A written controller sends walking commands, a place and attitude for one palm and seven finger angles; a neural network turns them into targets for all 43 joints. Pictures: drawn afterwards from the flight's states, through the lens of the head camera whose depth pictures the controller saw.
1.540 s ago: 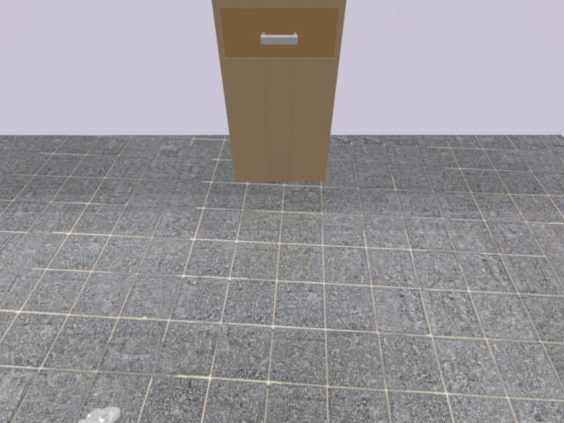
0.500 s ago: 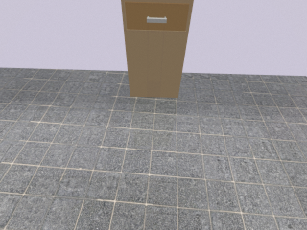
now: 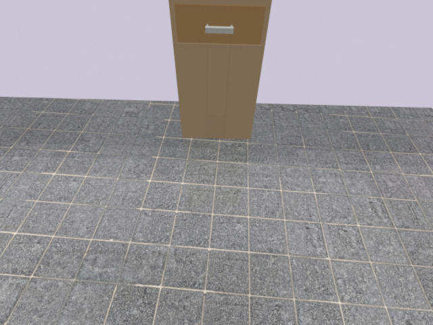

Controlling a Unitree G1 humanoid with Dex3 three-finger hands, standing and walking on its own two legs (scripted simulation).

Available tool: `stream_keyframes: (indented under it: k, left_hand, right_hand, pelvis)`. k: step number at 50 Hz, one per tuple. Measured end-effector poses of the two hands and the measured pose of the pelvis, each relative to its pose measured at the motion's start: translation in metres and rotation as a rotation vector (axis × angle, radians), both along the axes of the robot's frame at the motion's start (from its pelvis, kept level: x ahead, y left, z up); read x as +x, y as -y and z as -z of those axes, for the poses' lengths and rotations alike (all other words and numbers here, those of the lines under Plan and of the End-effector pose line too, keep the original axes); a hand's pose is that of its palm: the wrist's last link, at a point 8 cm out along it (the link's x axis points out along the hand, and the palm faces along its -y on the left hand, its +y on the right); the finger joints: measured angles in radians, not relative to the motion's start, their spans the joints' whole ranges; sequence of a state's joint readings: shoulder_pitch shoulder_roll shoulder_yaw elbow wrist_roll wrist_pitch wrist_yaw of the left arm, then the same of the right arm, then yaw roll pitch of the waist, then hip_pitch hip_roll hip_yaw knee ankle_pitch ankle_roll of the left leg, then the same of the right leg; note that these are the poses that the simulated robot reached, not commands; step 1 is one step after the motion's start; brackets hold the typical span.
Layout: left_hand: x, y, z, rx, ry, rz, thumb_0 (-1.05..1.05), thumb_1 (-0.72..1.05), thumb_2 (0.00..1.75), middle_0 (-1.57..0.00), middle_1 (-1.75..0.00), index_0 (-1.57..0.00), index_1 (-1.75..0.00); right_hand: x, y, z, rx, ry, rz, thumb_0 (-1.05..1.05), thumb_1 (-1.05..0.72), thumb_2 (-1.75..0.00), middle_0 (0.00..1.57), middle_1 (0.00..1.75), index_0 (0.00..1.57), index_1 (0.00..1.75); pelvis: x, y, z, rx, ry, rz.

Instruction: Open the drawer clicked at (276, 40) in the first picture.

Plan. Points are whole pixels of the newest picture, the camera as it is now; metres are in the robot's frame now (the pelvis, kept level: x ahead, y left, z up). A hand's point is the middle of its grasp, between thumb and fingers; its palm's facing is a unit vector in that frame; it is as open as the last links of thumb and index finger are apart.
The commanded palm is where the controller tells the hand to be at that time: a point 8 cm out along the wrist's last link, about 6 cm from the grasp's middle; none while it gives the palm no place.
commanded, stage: walk to a spot facing it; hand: left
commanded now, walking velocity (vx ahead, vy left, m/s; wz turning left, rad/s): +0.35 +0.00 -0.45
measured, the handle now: (219, 28) +1.41 +0.07 -0.02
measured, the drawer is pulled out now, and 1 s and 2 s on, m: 0.00 0.00 0.00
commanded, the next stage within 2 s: turn to face it in 1.42 s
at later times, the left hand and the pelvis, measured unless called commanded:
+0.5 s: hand out of the picture +0.13 +0.14 -0.19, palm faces -0.10 -0.97 -0.21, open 7.4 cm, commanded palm none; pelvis +0.10 -0.05 -0.02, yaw -8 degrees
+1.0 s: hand (171, 270) +0.29 +0.14 -0.21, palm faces -0.15 -0.98 -0.13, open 7.4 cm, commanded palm none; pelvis +0.33 -0.04 -0.03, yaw -15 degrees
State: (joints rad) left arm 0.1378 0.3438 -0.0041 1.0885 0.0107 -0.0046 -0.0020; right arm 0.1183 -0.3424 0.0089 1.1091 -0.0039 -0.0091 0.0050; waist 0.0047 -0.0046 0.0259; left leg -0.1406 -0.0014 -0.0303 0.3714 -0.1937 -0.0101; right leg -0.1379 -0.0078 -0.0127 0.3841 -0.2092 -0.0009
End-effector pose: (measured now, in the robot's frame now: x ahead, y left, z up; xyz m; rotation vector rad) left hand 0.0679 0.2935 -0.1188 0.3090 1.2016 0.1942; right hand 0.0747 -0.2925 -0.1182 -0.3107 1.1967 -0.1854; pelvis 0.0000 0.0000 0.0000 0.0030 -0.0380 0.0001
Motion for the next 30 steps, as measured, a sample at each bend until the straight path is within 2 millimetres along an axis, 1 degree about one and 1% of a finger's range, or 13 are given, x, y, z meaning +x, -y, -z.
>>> stream_keyframes:
  k: [3, 7, 12, 15, 17, 18, 21, 23, 24, 26, 28, 30]
  left_hand:
    - [-0.001, 0.002, 0.001, 0.000, -0.003, -0.003, 0.01, 0.90, 0.89, -0.20, -0.30, -0.20, -0.30]
    - [-0.008, 0.012, 0.010, -0.028, -0.042, -0.006, 0.00, 0.90, 0.89, -0.20, -0.30, -0.20, -0.30]
    - [-0.020, 0.031, 0.027, -0.093, -0.127, -0.006, 0.00, 0.90, 0.89, -0.20, -0.30, -0.20, -0.30]
    - [-0.022, 0.044, 0.036, -0.118, -0.189, 0.008, 0.01, 0.90, 0.89, -0.20, -0.30, -0.20, -0.30]
    - [-0.014, 0.056, 0.037, -0.125, -0.225, 0.030, 0.01, 0.90, 0.89, -0.20, -0.30, -0.20, -0.30]
    - [-0.006, 0.062, 0.036, -0.127, -0.233, 0.042, 0.01, 0.91, 0.89, -0.20, -0.30, -0.20, -0.30]
    - [0.028, 0.083, 0.036, -0.130, -0.202, 0.073, 0.01, 0.91, 0.89, -0.20, -0.30, -0.20, -0.30]
    - [0.050, 0.094, 0.039, -0.126, -0.141, 0.077, 0.01, 0.90, 0.89, -0.20, -0.30, -0.20, -0.30]
    - [0.059, 0.099, 0.039, -0.124, -0.114, 0.067, 0.01, 0.90, 0.89, -0.20, -0.30, -0.20, -0.30]
    - [0.069, 0.108, 0.035, -0.124, -0.090, 0.048, 0.01, 0.90, 0.89, -0.20, -0.30, -0.20, -0.30]
    - [0.075, 0.116, 0.030, -0.128, -0.103, 0.043, 0.00, 0.91, 0.89, -0.20, -0.30, -0.20, -0.30]
    - [0.079, 0.124, 0.026, -0.134, -0.141, 0.050, 0.00, 0.91, 0.89, -0.20, -0.30, -0.20, -0.30]
  right_hand:
    - [-0.001, -0.001, 0.001, 0.000, -0.003, 0.002, 0.00, -0.90, -0.90, 0.20, 0.30, 0.20, 0.30]
    - [-0.008, -0.010, 0.008, 0.025, -0.017, 0.024, 0.00, -0.90, -0.90, 0.20, 0.30, 0.20, 0.30]
    - [-0.028, -0.028, 0.022, 0.071, -0.066, 0.081, 0.00, -0.90, -0.90, 0.20, 0.30, 0.20, 0.30]
    - [-0.044, -0.034, 0.031, 0.098, -0.098, 0.144, 0.00, -0.90, -0.90, 0.20, 0.30, 0.20, 0.30]
    - [-0.057, -0.036, 0.035, 0.119, -0.121, 0.199, 0.00, -0.90, -0.90, 0.20, 0.30, 0.20, 0.30]
    - [-0.064, -0.036, 0.037, 0.128, -0.139, 0.223, 0.00, -0.90, -0.90, 0.20, 0.30, 0.20, 0.30]
    - [-0.083, -0.034, 0.046, 0.156, -0.224, 0.273, 0.00, -0.90, -0.90, 0.20, 0.30, 0.20, 0.30]
    - [-0.089, -0.029, 0.053, 0.172, -0.291, 0.286, 0.00, -0.90, -0.90, 0.20, 0.30, 0.20, 0.30]
    - [-0.087, -0.027, 0.053, 0.177, -0.317, 0.285, 0.00, -0.90, -0.90, 0.20, 0.30, 0.20, 0.30]
    - [-0.072, -0.021, 0.048, 0.181, -0.327, 0.281, 0.01, -0.90, -0.90, 0.20, 0.30, 0.20, 0.30]
    - [-0.044, -0.013, 0.041, 0.177, -0.287, 0.280, 0.01, -0.90, -0.90, 0.20, 0.30, 0.20, 0.30]
    - [-0.009, -0.005, 0.035, 0.172, -0.215, 0.282, 0.01, -0.90, -0.90, 0.20, 0.30, 0.20, 0.30]
  pelvis:
    - [0.001, 0.000, 0.000, 0.000, -0.001, 0.004]
    - [0.008, 0.000, 0.003, -0.001, -0.005, 0.031]
    - [0.027, 0.000, 0.010, -0.001, -0.023, 0.068]
    - [0.040, 0.005, 0.015, 0.014, -0.026, 0.107]
    - [0.050, 0.011, 0.016, 0.025, -0.027, 0.134]
    - [0.056, 0.014, 0.016, 0.027, -0.028, 0.142]
    - [0.073, 0.028, 0.020, 0.021, -0.026, 0.158]
    - [0.083, 0.038, 0.027, 0.014, -0.023, 0.151]
    - [0.089, 0.042, 0.027, 0.011, -0.019, 0.147]
    - [0.102, 0.049, 0.022, 0.010, -0.015, 0.147]
    - [0.116, 0.055, 0.015, 0.017, -0.017, 0.161]
    - [0.131, 0.058, 0.008, 0.020, -0.022, 0.177]
